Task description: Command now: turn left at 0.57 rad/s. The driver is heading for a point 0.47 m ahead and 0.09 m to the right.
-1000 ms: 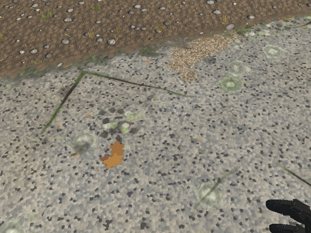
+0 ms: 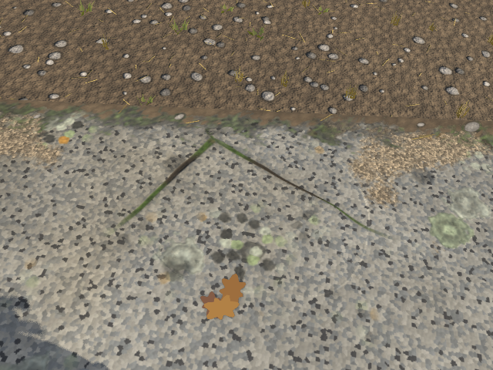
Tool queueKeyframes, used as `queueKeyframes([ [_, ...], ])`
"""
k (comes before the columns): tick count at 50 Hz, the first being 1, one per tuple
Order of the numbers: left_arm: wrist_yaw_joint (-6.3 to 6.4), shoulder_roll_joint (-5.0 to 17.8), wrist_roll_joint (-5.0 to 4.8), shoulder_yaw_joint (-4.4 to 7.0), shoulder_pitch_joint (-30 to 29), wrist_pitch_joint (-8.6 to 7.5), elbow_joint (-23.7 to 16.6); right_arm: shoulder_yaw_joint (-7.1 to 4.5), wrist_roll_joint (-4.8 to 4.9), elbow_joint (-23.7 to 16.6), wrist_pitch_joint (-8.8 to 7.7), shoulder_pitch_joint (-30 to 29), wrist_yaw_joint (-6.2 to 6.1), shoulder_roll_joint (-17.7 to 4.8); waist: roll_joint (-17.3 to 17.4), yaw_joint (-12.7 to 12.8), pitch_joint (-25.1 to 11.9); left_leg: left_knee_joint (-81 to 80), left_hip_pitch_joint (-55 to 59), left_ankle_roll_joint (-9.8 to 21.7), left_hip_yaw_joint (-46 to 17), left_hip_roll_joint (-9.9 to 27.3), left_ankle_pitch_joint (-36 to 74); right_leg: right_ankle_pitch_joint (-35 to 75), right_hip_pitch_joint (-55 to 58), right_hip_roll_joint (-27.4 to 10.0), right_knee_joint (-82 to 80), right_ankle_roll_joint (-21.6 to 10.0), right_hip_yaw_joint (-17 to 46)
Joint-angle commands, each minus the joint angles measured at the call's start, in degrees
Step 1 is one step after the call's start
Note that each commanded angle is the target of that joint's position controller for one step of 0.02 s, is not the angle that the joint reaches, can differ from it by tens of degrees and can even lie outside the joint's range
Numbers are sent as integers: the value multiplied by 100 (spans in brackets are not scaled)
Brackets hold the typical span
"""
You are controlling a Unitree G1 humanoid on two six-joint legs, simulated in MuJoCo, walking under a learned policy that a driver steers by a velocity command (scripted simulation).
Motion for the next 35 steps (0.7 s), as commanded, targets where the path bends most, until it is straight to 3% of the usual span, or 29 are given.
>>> queueKeyframes([
  [1, -23, 220, -28, -8, -427, -153, -495, -305, 33, -433, -44, -58, -87, -977, 975, -72, -648, -703, 1222, 878, -1563, 1215, 1290, 61, -333, -14, -859, 87, 223],
  [5, -126, 294, -93, -20, -285, -207, -423, -350, 12, -519, 33, -214, -51, -1042, 1098, -80, -680, -654, 976, 995, -1886, 1259, 1171, -220, 389, 51, -1682, 40, 200],
  [8, -211, 274, -110, -65, -140, -233, -359, -240, 0, -469, 48, -295, 9, -793, 1090, -139, -795, -462, 902, 1008, -1887, 1291, 1730, -236, 1060, -89, -2239, -47, 52],
  [10, -298, 26, -63, -153, 111, -275, -262, -90, 19, -382, 38, -446, 36, -453, 910, 108, -771, -326, 583, 758, -1605, 1062, 1448, 827, 2023, -172, -3686, -211, -33],
  [11, -330, 18, 35, -187, 100, -291, -256, -31, -37, -229, -6, -144, 58, -256, 685, 40, -743, -343, 363, 460, -1400, 849, 775, 1493, 2511, -331, -4117, -316, 175],
  [12, -322, 370, 122, -147, 78, -291, -338, -20, -190, -154, -63, 123, 75, -204, -38, -209, -710, 212, 56, 129, -914, 402, -195, 2417, 2790, -1001, -4123, -577, 969],
  [13, -325, 462, 153, -168, -344, -287, -334, -42, -230, -163, -132, 393, 104, -214, -771, -677, -483, -73, 281, -173, -439, 78, -712, 2223, 2084, -1231, -3986, -1072, 1217],
  [14, -341, 298, 71, -174, -521, -290, -449, -92, -281, -151, -164, 15, 76, -474, -724, -397, -301, -139, 595, -353, -348, 126, -419, 1222, 1628, -1043, -4155, -1146, 1246],
  [15, -342, 355, 36, -153, -414, -297, -433, -174, -210, -190, -178, -346, 50, -653, -639, -198, -170, -23, 606, -372, -274, 66, -279, 775, 1553, -875, -4184, -1027, 1193],
  [17, -313, 637, -47, -84, -299, -319, -436, -206, -155, -282, -149, -553, -26, -588, -744, -107, -75, 117, 549, -342, -170, 54, -115, 763, 1513, -873, -4191, -1001, 1393],
  [22, -191, 682, -134, -7, -114, -161, -609, -262, -92, -289, -228, -432, -37, -353, -592, 6, -251, 322, 333, -359, 155, -9, -162, 1316, 1754, -856, -3850, -1235, 1855],
  [26, -183, 665, -171, 37, -205, -43, -838, -369, -64, -281, -268, -262, 9, -405, -129, -7, -394, 181, 696, -176, 121, 187, 72, 1264, 1335, -512, -3378, -1113, 1793],
  [28, -205, 551, -192, 14, -229, -21, -930, -443, -77, -269, -252, -96, 6, -597, 608, -15, -394, -314, 1093, 220, -460, 784, 301, 706, 692, -41, -2602, -755, 1166],
  [29, -234, 459, -186, -12, -156, -14, -950, -479, -103, -250, -240, 21, -1, -758, 1171, -15, -401, -679, 1333, 679, -1197, 1513, 777, 99, 263, 249, -1899, -536, 675],
  [30, -272, 500, -160, 17, -95, -12, -947, -470, -125, -315, -256, -72, -35, -801, 1619, -36, -481, -855, 1378, 1256, -1876, 2347, 1586, -1342, -40, 243, -736, -370, 264],
  [31, -302, 716, -142, 115, -138, 3, -947, -418, -133, -382, -287, -36, -68, -744, 1223, -104, -489, -889, 1288, 1572, -2028, 2687, 2182, -1867, -275, 25, 494, -224, 278],
  [32, -320, 711, -184, 146, -57, 47, -889, -382, -106, -429, -299, -245, -99, -704, 712, 22, -460, -814, 1139, 1461, -1631, 2536, 2209, -1686, -271, -127, 974, -153, 348],
  [33, -326, 546, -215, 91, 36, 106, -833, -385, -49, -434, -296, -501, -98, -751, 540, 129, -331, -823, 984, 1193, -1077, 2212, 1968, -1338, -221, -265, 740, -110, 284],
  [35, -354, 303, -209, -21, -73, 169, -864, -409, -34, -395, -255, -631, -92, -880, 693, 44, -236, -833, 817, 940, -289, 1768, 1890, -826, 51, -357, 78, -51, -68],
])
